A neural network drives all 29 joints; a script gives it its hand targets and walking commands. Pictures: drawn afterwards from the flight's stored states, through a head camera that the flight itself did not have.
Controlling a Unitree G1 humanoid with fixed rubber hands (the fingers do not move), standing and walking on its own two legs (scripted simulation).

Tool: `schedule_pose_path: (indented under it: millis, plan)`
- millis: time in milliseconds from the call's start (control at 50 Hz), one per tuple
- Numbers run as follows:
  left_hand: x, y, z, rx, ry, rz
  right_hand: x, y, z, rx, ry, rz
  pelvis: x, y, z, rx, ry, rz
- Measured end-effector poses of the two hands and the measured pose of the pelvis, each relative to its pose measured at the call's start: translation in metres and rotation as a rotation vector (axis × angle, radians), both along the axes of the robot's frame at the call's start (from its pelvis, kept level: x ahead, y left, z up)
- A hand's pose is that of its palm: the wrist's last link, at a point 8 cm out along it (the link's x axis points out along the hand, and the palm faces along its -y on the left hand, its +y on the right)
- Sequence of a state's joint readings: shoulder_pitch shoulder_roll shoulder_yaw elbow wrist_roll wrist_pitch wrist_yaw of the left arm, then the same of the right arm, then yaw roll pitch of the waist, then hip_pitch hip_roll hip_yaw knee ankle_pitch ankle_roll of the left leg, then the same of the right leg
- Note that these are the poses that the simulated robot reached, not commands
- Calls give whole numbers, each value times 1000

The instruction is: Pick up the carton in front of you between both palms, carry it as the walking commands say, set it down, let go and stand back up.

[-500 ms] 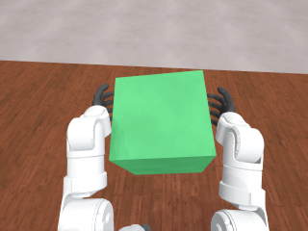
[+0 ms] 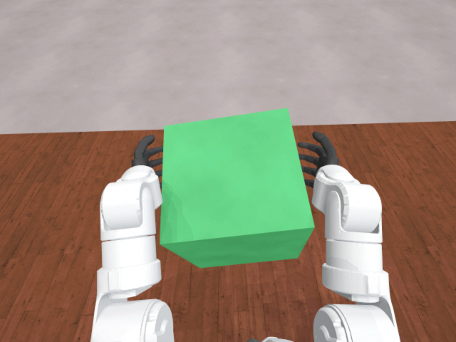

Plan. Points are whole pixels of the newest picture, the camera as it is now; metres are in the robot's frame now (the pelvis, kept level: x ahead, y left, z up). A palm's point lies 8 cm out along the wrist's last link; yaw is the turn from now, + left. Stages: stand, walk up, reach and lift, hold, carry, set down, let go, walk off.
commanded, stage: carry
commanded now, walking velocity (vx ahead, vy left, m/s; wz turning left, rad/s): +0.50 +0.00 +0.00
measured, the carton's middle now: (237, 199) +0.36 -0.01 +0.03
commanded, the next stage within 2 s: none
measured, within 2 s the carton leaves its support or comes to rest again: neither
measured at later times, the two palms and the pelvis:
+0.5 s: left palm (150, 86) +0.64 +0.17 +0.11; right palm (275, 81) +0.64 -0.12 +0.11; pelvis +0.29 +0.01 -0.02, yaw -1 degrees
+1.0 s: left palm (180, 36) +0.93 +0.13 +0.09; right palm (276, 35) +0.92 -0.17 +0.09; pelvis +0.58 -0.01 -0.04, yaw +0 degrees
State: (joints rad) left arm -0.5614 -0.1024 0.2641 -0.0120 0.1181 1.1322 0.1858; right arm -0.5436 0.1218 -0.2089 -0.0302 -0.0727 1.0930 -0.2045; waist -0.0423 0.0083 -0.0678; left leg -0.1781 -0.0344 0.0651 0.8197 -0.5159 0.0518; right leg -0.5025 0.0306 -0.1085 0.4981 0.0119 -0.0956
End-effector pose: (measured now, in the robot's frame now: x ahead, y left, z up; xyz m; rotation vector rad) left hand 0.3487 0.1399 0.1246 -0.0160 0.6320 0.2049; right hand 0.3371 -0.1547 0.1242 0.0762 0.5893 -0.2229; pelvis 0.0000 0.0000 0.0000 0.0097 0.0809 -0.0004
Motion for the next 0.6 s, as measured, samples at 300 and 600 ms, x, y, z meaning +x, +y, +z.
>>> schedule_pose_path:
  millis: [300, 600]
  plan:
    - [142, 14, -18, -8, 47, 79, 164, 14, -20, 22, 47, 68, 148, -16, 12, 13, 20, -1]
    - [345, 29, -41, -14, 89, -22, 338, 30, -40, -38, 92, 4, 344, 21, -22, -19, -1, -11]
